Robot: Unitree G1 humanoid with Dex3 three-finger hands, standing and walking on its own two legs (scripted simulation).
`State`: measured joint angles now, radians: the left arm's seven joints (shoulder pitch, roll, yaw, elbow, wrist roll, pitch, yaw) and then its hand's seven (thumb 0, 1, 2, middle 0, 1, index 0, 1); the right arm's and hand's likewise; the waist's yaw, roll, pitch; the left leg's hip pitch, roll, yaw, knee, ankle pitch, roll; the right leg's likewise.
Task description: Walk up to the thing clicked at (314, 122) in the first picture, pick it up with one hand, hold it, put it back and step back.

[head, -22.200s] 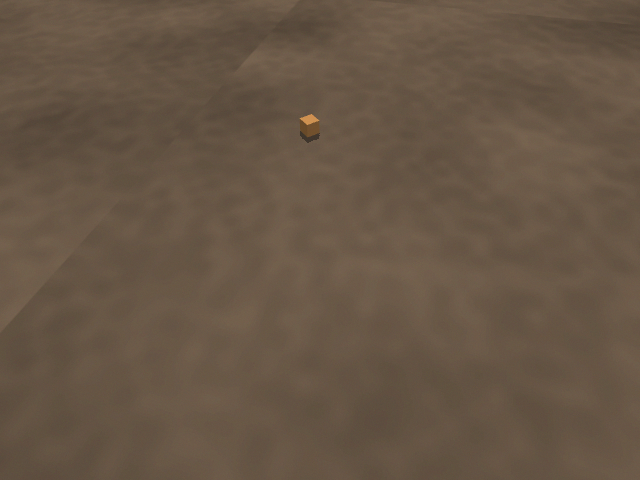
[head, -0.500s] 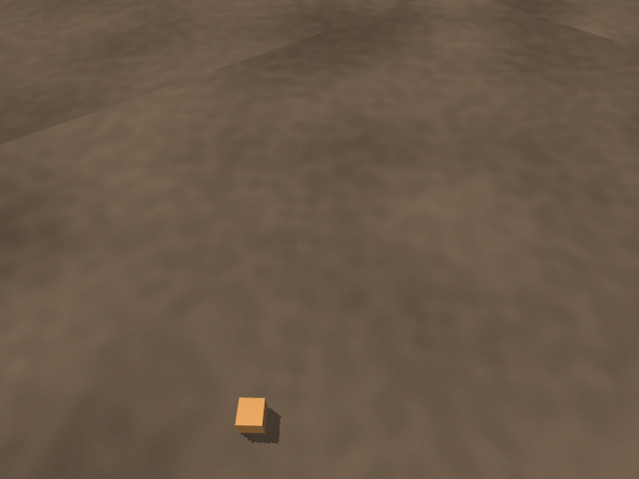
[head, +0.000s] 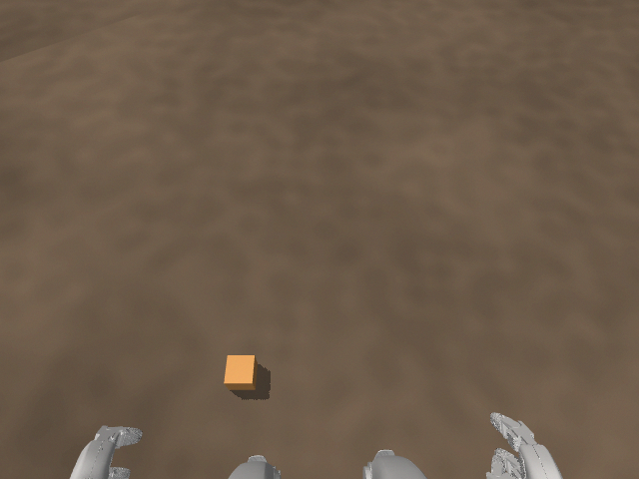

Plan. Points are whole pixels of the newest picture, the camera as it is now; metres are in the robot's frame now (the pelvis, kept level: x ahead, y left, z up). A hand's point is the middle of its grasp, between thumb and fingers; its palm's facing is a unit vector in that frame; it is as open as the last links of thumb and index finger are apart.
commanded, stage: rise first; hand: left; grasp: from above
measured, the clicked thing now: (241, 372) +0.43 +0.21 -0.69
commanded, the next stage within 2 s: none
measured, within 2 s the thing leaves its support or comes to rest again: neither
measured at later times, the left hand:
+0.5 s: hand (152, 475) +0.16 +0.27 -0.25, palm faces -0.34 -0.75 -0.57, open 14.0 cm
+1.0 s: hand (188, 406) +0.29 +0.28 -0.44, palm faces -0.49 -0.28 -0.83, open 13.8 cm
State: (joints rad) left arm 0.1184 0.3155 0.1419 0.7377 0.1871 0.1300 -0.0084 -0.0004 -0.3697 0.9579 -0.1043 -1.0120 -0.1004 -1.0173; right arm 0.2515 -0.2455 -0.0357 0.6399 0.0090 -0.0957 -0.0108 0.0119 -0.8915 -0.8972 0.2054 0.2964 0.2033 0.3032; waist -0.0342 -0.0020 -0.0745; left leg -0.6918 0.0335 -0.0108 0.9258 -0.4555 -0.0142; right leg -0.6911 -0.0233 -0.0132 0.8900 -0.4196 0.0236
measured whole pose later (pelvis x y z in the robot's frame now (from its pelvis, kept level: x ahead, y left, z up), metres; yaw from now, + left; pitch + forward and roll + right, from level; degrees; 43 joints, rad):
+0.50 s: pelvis -0.03 +0.00 -0.11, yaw +0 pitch +25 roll -2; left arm 0.07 0.39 0.11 0.59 0.43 0.06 0.01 0.00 -0.45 0.95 -0.03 -1.07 -0.04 -1.07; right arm 0.15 -0.27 -0.03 0.55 -0.01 -0.21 0.01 0.01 -0.79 -0.87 0.21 0.30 0.20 0.30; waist -0.04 0.00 -0.17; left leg -1.28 0.02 -0.04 1.47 -0.63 -0.02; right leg -1.28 -0.03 -0.02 1.43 -0.60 0.02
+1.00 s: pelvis -0.09 -0.01 -0.30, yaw -2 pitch +34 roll -3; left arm -0.58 0.58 0.11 1.01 0.92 -0.22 0.13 0.00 -0.43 0.96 -0.03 -1.08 -0.05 -1.07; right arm 0.14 -0.28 -0.05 0.72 -0.04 -0.11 0.07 0.01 -0.81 -0.88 0.20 0.30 0.20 0.30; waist -0.08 0.02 -0.13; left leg -2.01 0.01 -0.09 2.10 -0.68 -0.03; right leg -2.00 -0.02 -0.02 2.05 -0.64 0.02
